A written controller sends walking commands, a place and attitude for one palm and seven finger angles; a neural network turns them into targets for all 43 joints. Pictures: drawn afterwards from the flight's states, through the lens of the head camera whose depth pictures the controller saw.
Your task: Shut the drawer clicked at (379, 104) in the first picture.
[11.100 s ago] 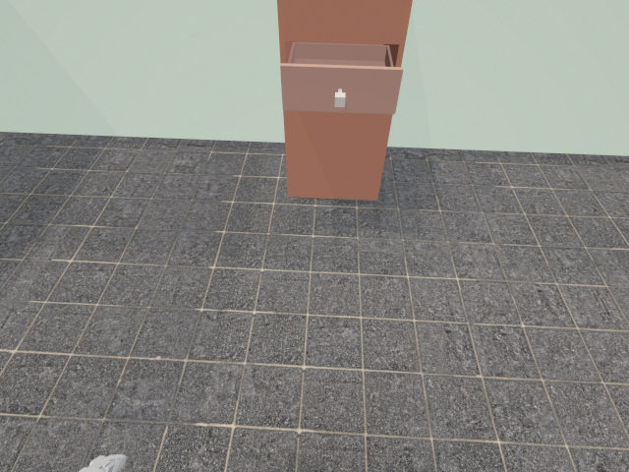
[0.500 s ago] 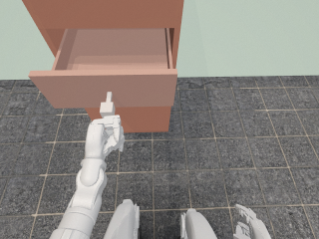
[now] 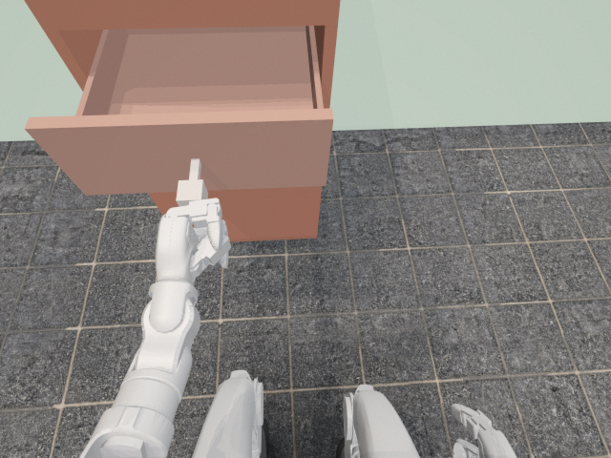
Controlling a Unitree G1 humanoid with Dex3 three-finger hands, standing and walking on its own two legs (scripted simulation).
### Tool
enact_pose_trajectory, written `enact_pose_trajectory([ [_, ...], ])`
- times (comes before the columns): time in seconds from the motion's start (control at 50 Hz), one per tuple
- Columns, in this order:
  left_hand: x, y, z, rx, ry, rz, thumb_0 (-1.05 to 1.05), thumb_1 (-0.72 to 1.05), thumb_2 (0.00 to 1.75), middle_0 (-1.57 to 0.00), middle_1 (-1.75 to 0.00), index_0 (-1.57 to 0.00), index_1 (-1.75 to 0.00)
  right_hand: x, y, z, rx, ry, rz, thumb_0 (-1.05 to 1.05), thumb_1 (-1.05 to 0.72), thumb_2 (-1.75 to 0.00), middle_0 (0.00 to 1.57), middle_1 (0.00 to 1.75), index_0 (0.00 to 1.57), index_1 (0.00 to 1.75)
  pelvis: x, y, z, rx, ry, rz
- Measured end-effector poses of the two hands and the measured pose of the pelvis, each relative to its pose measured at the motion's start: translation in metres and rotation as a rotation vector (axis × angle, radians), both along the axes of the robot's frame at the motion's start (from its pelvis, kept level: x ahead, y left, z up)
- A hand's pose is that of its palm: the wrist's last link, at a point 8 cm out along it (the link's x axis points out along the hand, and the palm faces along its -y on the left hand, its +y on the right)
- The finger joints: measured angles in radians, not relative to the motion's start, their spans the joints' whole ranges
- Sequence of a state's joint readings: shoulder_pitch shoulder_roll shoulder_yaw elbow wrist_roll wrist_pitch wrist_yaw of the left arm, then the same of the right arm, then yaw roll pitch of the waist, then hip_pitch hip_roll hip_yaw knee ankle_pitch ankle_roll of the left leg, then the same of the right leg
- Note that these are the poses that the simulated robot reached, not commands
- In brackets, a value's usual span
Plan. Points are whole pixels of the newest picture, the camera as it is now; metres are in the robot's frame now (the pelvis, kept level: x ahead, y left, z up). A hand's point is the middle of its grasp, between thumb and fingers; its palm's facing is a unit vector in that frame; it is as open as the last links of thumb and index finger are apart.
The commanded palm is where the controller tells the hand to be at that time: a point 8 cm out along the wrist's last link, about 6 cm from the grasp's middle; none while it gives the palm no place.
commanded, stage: bring the fist close to the handle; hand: left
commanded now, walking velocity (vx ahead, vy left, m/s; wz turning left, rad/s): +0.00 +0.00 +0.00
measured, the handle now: (193, 185) +0.47 +0.17 +0.02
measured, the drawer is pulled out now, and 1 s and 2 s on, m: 0.19 0.13 0.01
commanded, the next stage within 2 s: push the drawer shut in 0.14 s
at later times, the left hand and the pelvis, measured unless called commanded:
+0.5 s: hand (227, 226) +0.40 +0.11 +0.02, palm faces +0.03 -1.00 -0.05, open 3.2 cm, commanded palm +0.39 +0.16 +0.02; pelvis +0.00 +0.00 +0.00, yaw +0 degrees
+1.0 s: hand (230, 189) +0.46 +0.11 +0.02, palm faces +0.07 -1.00 -0.04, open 3.2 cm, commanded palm +0.45 +0.15 +0.02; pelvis -0.01 +0.00 -0.01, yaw +0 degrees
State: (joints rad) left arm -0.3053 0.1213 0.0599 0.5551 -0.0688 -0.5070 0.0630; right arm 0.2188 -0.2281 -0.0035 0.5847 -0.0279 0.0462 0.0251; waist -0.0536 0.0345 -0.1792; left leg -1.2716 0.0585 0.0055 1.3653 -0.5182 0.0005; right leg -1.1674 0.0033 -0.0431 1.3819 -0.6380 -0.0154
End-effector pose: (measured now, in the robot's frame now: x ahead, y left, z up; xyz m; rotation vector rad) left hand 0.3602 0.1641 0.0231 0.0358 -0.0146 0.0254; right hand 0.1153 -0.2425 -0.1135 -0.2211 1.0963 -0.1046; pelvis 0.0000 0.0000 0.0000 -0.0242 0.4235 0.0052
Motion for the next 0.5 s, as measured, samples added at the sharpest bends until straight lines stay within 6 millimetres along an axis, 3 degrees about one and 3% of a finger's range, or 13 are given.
enact_pose_trajectory([
  [0.34, 0.004, -0.003, -0.001, 0.001, -0.006, -0.006, 0.01, 0.90, 0.90, -1.40, -1.60, -1.40, -1.60, 0.009, -0.007, 0.005, -0.017, -0.021, 0.007, 0.01, -0.90, -0.90, 0.20, 0.30, 0.20, 0.30, 0.003, -0.003, 0.001, 0.000, 0.003, 0.004],
  [0.5, 0.021, 0.000, 0.000, 0.014, -0.022, 0.005, 0.01, 0.90, 0.90, -1.41, -1.60, -1.40, -1.60, 0.006, -0.007, -0.001, -0.023, -0.009, 0.005, 0.01, -0.90, -0.90, 0.20, 0.30, 0.20, 0.30, 0.001, -0.004, -0.003, -0.003, 0.011, 0.006],
])
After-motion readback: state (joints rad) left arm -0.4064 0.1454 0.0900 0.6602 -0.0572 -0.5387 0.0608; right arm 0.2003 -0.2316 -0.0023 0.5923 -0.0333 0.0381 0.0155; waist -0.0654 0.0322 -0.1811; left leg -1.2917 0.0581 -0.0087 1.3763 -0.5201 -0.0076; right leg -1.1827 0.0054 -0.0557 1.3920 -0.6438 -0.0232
